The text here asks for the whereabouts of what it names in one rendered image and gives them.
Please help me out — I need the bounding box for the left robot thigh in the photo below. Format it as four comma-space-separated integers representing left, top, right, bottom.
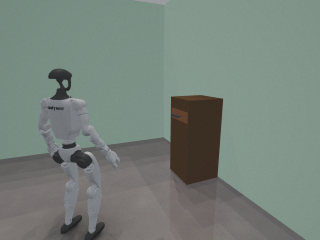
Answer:
52, 150, 79, 193

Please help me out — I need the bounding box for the left robot upper arm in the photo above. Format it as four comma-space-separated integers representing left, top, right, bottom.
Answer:
37, 97, 51, 131

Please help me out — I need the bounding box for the drawer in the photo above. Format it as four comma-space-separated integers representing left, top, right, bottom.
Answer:
171, 107, 188, 124

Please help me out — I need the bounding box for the cabinet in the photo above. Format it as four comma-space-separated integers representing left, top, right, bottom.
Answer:
170, 95, 223, 185

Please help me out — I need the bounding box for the left robot hand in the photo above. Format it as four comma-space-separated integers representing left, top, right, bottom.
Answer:
47, 143, 59, 157

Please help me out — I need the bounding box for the handle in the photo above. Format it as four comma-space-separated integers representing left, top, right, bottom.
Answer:
171, 113, 182, 118

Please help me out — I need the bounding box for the right robot forearm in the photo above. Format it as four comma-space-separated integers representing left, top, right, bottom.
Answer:
88, 125, 111, 156

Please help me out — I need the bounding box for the left robot shin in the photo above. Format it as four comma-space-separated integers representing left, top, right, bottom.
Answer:
64, 182, 79, 225

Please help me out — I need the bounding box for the right robot upper arm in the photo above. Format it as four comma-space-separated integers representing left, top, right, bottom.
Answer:
70, 98, 91, 137

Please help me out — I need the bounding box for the left robot forearm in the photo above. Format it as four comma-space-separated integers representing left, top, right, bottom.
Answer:
38, 128, 55, 147

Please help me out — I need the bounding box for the right robot hand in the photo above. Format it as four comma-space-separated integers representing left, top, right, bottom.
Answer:
105, 151, 120, 171

